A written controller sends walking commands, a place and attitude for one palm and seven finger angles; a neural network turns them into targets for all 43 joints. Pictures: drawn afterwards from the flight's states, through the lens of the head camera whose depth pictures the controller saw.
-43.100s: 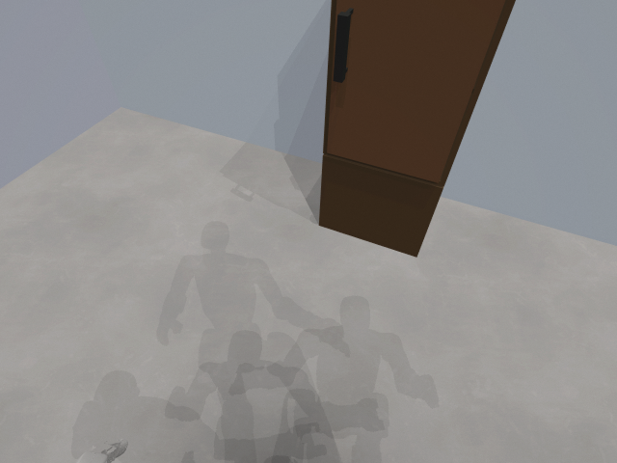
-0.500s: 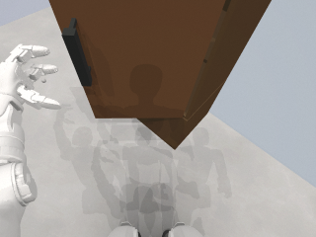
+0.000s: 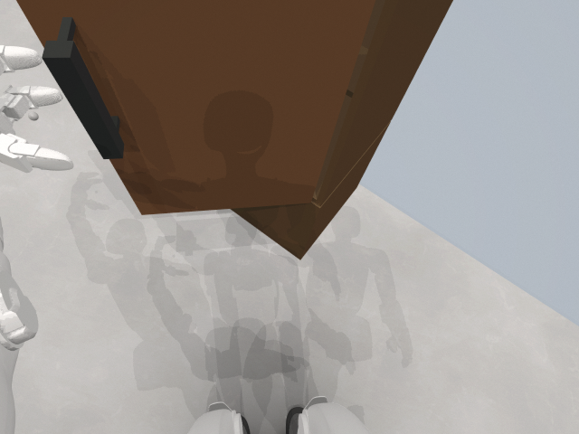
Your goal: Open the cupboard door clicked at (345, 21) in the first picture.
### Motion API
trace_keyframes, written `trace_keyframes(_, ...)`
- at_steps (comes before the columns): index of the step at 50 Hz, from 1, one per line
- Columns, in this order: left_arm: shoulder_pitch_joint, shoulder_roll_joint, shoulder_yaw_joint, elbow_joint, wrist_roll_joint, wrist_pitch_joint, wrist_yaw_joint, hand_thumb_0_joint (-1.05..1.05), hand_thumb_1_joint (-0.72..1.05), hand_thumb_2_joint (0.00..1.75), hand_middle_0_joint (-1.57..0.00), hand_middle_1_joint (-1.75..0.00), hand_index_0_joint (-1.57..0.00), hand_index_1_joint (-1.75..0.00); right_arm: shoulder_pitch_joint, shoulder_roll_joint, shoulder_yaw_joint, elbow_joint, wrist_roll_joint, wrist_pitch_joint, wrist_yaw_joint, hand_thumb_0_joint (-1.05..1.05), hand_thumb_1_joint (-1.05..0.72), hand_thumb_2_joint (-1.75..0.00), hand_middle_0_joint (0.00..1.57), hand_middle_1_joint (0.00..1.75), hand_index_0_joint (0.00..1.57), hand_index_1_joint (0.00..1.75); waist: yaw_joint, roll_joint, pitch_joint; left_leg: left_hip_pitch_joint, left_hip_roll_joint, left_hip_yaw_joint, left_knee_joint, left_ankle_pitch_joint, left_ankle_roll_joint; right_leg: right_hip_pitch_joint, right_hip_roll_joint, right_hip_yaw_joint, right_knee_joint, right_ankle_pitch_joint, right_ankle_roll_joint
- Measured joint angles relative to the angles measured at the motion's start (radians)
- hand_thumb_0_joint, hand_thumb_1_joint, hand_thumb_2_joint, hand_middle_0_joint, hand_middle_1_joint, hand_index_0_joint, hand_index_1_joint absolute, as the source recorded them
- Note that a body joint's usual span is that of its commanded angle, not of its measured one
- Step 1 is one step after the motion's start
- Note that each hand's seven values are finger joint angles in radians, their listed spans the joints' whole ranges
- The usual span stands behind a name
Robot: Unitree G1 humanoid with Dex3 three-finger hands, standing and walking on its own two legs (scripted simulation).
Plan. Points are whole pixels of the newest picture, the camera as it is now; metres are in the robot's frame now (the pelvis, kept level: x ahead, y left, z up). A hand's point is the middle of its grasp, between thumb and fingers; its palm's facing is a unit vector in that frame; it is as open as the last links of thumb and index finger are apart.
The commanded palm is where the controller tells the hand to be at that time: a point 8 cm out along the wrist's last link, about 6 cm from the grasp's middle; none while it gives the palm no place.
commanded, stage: move the hooked fingers beside the handle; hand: left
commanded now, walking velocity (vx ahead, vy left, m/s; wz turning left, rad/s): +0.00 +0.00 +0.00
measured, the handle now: (93, 95) +0.55 +0.22 +0.09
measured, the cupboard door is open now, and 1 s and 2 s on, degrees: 44 44 44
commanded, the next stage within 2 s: slide the fingers in behind the handle in 0.64 s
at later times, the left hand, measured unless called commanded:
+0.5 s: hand (27, 126) +0.49 +0.28 +0.10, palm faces +0.03 -1.00 -0.01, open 14.0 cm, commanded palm +0.47 +0.32 +0.09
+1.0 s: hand (50, 120) +0.50 +0.26 +0.09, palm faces +0.01 -1.00 +0.00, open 14.0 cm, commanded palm +0.48 +0.30 +0.09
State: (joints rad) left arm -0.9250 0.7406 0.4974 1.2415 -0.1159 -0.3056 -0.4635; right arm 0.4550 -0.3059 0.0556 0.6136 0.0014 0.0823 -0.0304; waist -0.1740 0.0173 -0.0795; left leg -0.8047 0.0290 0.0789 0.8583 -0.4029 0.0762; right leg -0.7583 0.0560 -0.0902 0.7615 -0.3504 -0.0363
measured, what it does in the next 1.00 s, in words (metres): stands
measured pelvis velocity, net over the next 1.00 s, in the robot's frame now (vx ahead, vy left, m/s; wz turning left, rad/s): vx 0.00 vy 0.01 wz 0.01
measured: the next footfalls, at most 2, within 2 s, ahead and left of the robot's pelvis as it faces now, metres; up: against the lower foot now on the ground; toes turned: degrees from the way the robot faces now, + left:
none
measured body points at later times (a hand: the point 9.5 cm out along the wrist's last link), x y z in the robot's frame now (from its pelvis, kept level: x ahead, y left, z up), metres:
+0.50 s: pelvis +0.00 +0.00 +0.00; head +0.13 +0.03 +0.43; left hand +0.48 +0.34 +0.10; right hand +0.02 -0.28 -0.10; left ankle +0.00 +0.06 -0.70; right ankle +0.00 -0.10 -0.70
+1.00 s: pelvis +0.00 +0.01 +0.00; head +0.13 +0.04 +0.43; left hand +0.50 +0.32 +0.09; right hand -0.01 -0.26 -0.10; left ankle +0.00 +0.06 -0.70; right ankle +0.00 -0.10 -0.70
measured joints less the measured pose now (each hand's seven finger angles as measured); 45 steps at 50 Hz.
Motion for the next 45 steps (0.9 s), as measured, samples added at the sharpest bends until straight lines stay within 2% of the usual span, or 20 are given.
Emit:
trace_keyframes(7, 0.069, -0.028, 0.024, -0.038, -0.004, -0.003, 0.005, -0.01, -0.50, 0.30, -0.30, -1.20, -0.30, -1.20, -0.009, 0.006, -0.003, -0.021, 0.004, 0.012, 0.004, 0.01, -0.90, -0.90, 0.20, 0.30, 0.20, 0.30, 0.013, -0.005, -0.005, 0.022, 0.004, 0.002, -0.005, -0.007, -0.002, 0.021, 0.005, 0.003, -0.006, -0.005, -0.003)
trace_keyframes(13, 0.054, -0.028, 0.013, -0.039, -0.010, -0.021, 0.007, -0.01, -0.50, 0.30, -0.30, -1.20, -0.30, -1.20, -0.043, 0.007, 0.000, -0.017, 0.007, 0.008, 0.000, 0.01, -0.90, -0.90, 0.20, 0.30, 0.20, 0.30, 0.021, -0.010, 0.000, 0.025, 0.002, -0.011, 0.004, -0.010, -0.004, 0.031, 0.004, -0.009, -0.004, -0.009, -0.005)
trace_keyframes(20, -0.004, 0.004, -0.030, 0.025, -0.005, 0.011, -0.016, -0.01, -0.50, 0.30, -0.30, -1.20, -0.30, -1.20, -0.071, -0.003, 0.009, -0.026, 0.012, 0.000, -0.011, 0.00, -0.90, -0.90, 0.20, 0.30, 0.20, 0.30, 0.016, -0.009, 0.006, 0.000, -0.003, -0.023, 0.018, -0.009, -0.002, 0.012, -0.001, -0.021, 0.008, -0.012, -0.004)
trace_keyframes(27, -0.019, -0.012, -0.020, -0.003, -0.016, -0.015, -0.010, -0.01, -0.50, 0.30, -0.30, -1.20, -0.30, -1.20, -0.066, 0.000, 0.009, -0.016, 0.006, -0.002, -0.008, 0.00, -0.90, -0.90, 0.20, 0.30, 0.20, 0.30, 0.013, -0.013, 0.008, -0.025, -0.003, -0.020, 0.032, -0.012, 0.000, -0.013, -0.003, -0.019, 0.022, -0.014, -0.001)
trace_keyframes(34, -0.011, -0.006, -0.016, 0.002, 0.005, 0.007, 0.006, -0.01, -0.50, 0.30, -0.30, -1.20, -0.30, -1.20, -0.037, 0.005, 0.010, -0.019, 0.005, 0.009, -0.005, 0.00, -0.90, -0.90, 0.20, 0.30, 0.20, 0.30, -0.001, -0.005, 0.001, -0.029, -0.001, -0.015, 0.035, -0.018, 0.003, -0.019, 0.000, -0.013, 0.021, -0.014, 0.003)
trace_keyframes(40, -0.003, -0.009, -0.010, -0.006, 0.003, -0.005, 0.021, -0.01, -0.50, 0.30, -0.30, -1.20, -0.30, -1.20, -0.017, 0.011, 0.012, -0.013, 0.003, 0.014, 0.000, 0.00, -0.90, -0.90, 0.20, 0.30, 0.20, 0.30, -0.001, -0.002, 0.005, -0.025, 0.000, -0.010, 0.034, -0.020, 0.006, -0.015, 0.001, -0.008, 0.019, -0.014, 0.006)
trace_keyframes(45, -0.009, -0.030, -0.033, -0.021, -0.003, -0.007, 0.027, -0.01, -0.50, 0.30, -0.29, -1.20, -0.30, -1.20, -0.009, 0.015, 0.008, -0.002, 0.000, 0.016, 0.003, 0.00, -0.90, -0.90, 0.20, 0.30, 0.20, 0.30, 0.002, 0.001, 0.002, -0.026, -0.003, -0.015, 0.033, -0.020, 0.006, -0.014, -0.001, -0.012, 0.015, -0.014, 0.007)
